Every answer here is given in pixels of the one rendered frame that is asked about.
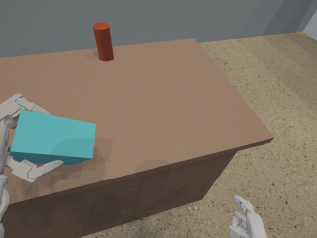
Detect sponge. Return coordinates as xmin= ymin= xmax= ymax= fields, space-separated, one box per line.
xmin=9 ymin=109 xmax=96 ymax=166

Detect robot right hand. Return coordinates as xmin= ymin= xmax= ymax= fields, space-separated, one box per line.
xmin=229 ymin=195 xmax=268 ymax=238

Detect table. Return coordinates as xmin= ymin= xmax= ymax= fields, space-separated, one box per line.
xmin=0 ymin=38 xmax=274 ymax=238

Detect left robot forearm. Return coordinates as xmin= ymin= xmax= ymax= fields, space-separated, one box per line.
xmin=0 ymin=174 xmax=10 ymax=238

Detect robot left hand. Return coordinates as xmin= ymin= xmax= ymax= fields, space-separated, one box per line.
xmin=0 ymin=93 xmax=64 ymax=183

